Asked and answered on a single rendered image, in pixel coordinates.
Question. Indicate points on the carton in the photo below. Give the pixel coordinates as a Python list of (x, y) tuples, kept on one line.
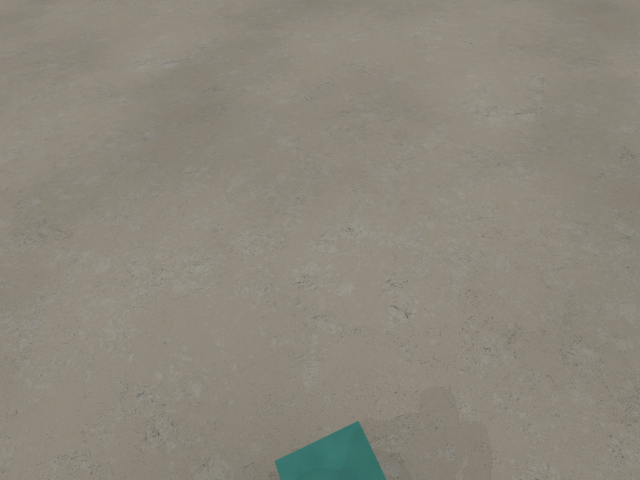
[(343, 455)]

